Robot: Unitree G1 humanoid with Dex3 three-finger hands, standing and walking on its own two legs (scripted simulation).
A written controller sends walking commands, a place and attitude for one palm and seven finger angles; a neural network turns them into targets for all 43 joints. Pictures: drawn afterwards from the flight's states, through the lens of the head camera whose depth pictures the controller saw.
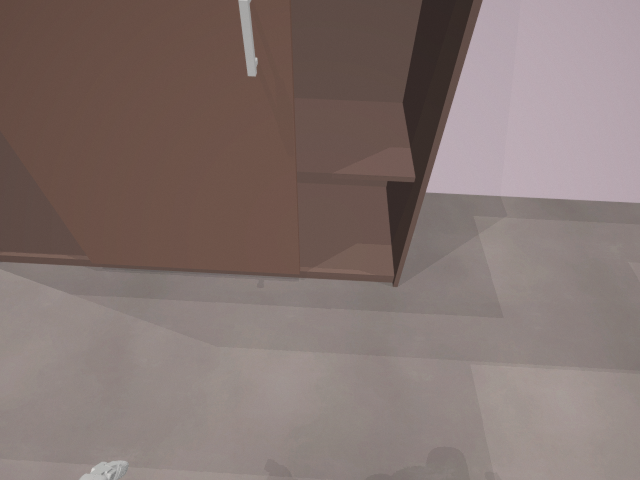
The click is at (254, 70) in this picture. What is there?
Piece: wardrobe's sliding door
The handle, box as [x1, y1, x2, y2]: [238, 0, 257, 75]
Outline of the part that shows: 238,0 247,73 248,75 255,75 257,59 254,57 249,11 250,0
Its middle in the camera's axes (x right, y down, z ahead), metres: -0.15 -0.42 +0.80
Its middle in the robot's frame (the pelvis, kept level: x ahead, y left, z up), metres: +0.90 +0.19 +0.15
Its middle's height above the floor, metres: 0.92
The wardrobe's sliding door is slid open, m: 0.36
